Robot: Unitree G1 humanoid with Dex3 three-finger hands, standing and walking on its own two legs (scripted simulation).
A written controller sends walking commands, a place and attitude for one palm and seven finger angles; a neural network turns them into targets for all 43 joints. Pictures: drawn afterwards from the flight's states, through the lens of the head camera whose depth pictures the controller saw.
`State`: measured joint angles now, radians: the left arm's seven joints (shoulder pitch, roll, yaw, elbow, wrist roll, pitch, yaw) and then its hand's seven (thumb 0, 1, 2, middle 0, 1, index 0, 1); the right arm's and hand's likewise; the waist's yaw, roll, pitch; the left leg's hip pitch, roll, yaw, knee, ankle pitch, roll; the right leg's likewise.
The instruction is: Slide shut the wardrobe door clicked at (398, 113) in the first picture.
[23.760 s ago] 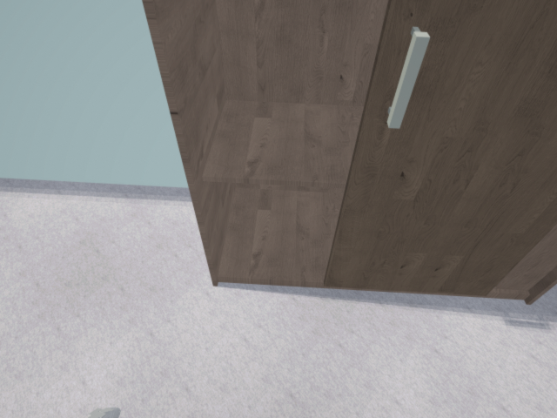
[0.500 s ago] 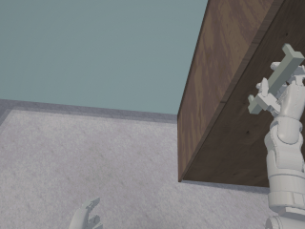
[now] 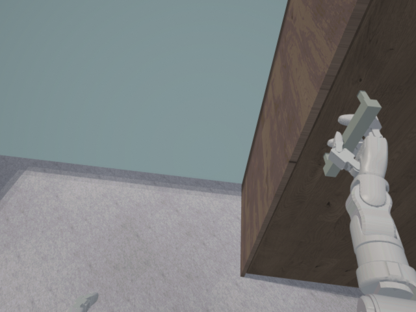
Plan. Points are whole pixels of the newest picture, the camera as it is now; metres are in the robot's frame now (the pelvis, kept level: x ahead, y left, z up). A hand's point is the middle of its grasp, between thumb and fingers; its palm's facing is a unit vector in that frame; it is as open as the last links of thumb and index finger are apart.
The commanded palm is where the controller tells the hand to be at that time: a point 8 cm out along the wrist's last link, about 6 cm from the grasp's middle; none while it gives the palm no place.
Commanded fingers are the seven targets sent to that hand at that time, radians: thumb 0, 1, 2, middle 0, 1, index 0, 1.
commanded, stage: stop walking and hold the door there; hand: right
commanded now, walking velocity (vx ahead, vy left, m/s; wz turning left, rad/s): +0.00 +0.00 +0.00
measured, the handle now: (345, 135) +0.43 -0.25 +0.16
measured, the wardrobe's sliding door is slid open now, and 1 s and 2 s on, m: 0.00 0.00 0.00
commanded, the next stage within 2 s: loosen the grip on the handle in 0.10 s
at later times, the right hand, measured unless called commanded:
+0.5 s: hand (341, 151) +0.39 -0.23 +0.15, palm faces +0.34 +0.93 -0.17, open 10.5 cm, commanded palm +0.36 -0.26 +0.15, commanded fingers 0.00 0.55 -0.20 0.37 1.30 0.37 1.30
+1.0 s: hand (339, 151) +0.39 -0.23 +0.15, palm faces +0.30 +0.94 -0.15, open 14.1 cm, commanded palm +0.36 -0.29 +0.15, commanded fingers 0.00 0.55 -0.20 0.25 1.15 0.25 1.15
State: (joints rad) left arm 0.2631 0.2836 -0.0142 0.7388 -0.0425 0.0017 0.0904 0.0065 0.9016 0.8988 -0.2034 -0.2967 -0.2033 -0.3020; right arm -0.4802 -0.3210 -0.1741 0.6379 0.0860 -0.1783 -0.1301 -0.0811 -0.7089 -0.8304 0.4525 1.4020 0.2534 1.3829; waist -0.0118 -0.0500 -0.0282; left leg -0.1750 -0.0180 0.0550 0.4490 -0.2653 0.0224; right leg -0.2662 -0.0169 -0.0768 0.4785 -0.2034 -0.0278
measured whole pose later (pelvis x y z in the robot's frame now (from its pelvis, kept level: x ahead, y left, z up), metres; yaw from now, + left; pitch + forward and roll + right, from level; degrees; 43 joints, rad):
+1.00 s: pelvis -0.01 +0.00 -0.01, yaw +0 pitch +3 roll +1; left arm 0.26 0.24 -0.04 0.70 -0.03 -0.10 0.08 0.01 0.90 0.90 -0.21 -0.30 -0.21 -0.30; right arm -0.52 -0.35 -0.25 0.56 0.05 -0.12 -0.06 -0.01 0.55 -0.20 0.44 1.27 0.34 1.22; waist 0.01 -0.01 -0.04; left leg -0.32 -0.01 0.06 0.58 -0.31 0.02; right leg -0.41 -0.01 -0.06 0.59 -0.23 -0.03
